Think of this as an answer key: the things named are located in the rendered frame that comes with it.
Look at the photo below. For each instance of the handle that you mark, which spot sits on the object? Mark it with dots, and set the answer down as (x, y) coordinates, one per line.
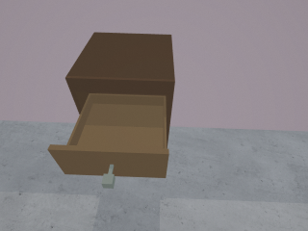
(108, 180)

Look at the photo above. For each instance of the cabinet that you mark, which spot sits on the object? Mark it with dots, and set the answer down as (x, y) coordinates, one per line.
(124, 63)

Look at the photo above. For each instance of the drawer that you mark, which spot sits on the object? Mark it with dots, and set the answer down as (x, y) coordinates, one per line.
(128, 131)

